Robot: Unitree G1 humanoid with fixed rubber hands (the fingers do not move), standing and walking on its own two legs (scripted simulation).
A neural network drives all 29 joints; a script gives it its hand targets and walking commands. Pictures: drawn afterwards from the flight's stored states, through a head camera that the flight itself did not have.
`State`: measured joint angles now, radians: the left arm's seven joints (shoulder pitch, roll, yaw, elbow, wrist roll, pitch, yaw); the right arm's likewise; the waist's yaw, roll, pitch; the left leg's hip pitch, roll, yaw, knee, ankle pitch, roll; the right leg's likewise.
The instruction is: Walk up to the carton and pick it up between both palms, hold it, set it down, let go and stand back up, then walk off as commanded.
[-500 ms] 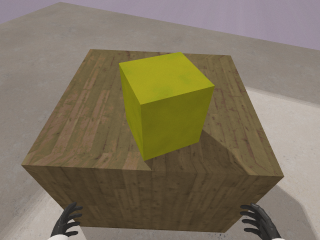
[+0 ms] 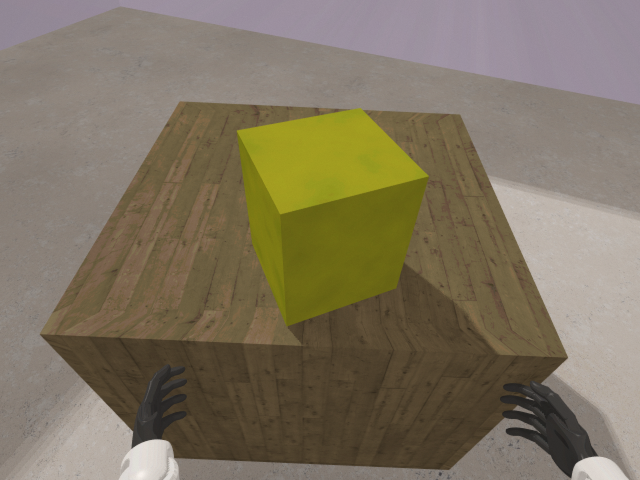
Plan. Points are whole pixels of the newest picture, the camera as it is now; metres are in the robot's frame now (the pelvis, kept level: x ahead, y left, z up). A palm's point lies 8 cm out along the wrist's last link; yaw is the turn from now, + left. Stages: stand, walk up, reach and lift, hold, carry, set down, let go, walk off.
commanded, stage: reach and lift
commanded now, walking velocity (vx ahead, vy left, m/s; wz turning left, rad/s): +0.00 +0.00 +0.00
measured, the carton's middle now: (323, 216) +0.51 -0.02 +0.04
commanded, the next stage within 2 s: none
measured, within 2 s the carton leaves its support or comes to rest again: neither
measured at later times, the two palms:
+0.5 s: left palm (196, 395) +0.23 +0.15 +0.01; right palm (555, 380) +0.25 -0.31 +0.01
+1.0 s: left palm (210, 348) +0.27 +0.13 +0.05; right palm (542, 318) +0.31 -0.30 +0.05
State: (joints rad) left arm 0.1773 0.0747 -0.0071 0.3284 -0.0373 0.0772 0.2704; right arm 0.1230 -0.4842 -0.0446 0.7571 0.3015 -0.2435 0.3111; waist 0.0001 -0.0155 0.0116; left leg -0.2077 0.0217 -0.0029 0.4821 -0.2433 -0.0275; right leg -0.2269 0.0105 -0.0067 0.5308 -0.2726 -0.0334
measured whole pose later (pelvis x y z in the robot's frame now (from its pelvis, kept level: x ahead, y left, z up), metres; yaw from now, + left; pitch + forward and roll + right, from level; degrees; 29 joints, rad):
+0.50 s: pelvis +0.01 -0.02 +0.00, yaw -1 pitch -1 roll +1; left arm 0.18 -0.07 -0.03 0.15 0.01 0.07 0.36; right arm -0.05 -0.55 0.13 0.76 0.48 -0.33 0.34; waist 0.00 -0.02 0.01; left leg -0.21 0.05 0.00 0.48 -0.26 -0.04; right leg -0.23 0.04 -0.01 0.53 -0.28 -0.06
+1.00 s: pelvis +0.01 -0.02 +0.00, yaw -1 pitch +0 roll +1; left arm 0.02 -0.08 -0.02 0.05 0.03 0.27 0.37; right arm -0.28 -0.55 0.16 0.76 0.50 -0.21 0.26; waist 0.00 -0.02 0.01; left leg -0.21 0.06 0.00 0.46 -0.24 -0.05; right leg -0.24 0.05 -0.01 0.51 -0.27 -0.06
